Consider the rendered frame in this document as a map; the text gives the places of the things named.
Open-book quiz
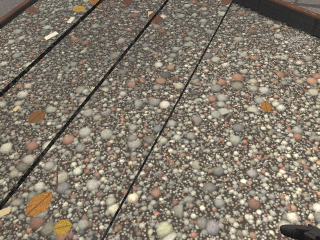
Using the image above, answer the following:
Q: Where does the right robot hand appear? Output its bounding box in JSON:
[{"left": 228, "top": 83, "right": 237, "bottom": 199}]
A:
[{"left": 280, "top": 224, "right": 320, "bottom": 240}]

